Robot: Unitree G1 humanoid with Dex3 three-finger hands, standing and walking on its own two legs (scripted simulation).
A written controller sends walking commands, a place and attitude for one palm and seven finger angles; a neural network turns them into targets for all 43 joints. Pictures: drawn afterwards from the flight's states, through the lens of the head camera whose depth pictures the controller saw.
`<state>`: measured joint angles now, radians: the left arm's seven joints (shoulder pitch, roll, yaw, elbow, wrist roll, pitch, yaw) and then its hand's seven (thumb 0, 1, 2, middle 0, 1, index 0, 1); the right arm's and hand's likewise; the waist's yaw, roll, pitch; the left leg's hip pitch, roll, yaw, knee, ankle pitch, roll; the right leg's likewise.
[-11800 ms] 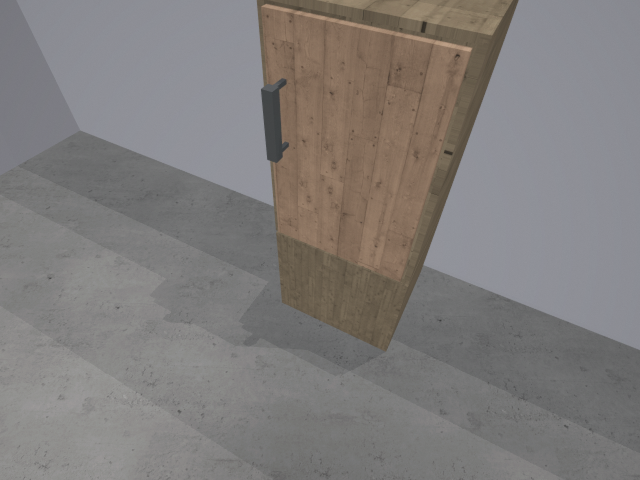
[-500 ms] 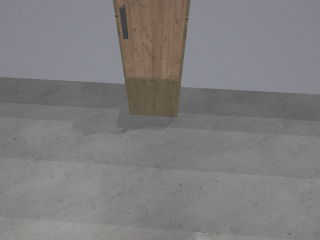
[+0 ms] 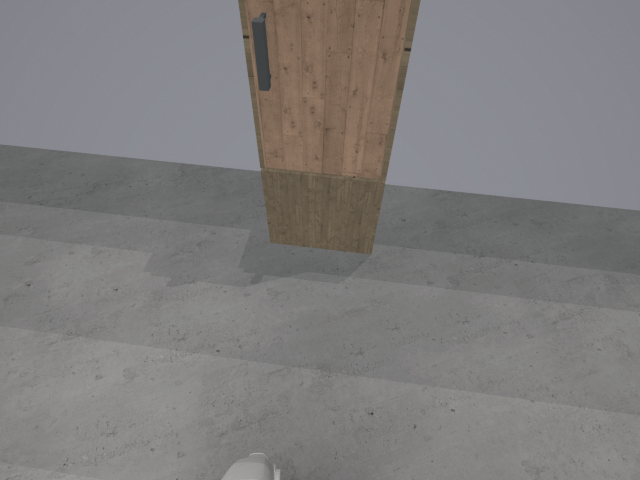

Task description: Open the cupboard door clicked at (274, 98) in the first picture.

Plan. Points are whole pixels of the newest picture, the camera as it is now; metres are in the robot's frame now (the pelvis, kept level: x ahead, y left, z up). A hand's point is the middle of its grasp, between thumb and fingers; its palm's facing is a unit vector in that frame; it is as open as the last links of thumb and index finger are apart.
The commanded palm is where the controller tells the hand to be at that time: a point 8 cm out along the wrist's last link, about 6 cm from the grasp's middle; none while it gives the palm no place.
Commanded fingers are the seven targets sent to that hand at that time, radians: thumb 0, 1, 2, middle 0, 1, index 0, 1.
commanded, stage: take the last steps up to it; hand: left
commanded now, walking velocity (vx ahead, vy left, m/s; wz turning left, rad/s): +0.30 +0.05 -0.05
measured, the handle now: (263, 52) +1.02 +0.22 +0.04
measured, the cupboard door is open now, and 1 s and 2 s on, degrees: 0 0 0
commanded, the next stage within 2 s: come to a stop and stand still in 1.10 s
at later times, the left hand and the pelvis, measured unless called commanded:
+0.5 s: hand (198, 369) +0.30 +0.23 -0.16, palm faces -0.07 -0.98 -0.19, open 7.4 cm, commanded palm none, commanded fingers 0.00 0.90 0.90 -0.20 -0.30 -0.20 -0.30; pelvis +0.18 +0.05 +0.00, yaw -4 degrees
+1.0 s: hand (207, 352) +0.34 +0.23 -0.20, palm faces +0.03 -0.99 -0.15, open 7.3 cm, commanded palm none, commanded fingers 0.00 0.90 0.90 -0.20 -0.30 -0.20 -0.30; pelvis +0.37 +0.06 -0.02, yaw -3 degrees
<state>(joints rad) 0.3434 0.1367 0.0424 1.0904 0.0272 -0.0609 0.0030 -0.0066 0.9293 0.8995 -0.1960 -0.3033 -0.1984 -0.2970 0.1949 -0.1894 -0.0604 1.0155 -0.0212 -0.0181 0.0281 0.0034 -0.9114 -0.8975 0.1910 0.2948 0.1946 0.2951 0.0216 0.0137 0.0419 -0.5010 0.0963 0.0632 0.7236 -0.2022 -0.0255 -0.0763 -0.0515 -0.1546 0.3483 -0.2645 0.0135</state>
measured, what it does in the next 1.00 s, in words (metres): walks ahead: left foot, then right foot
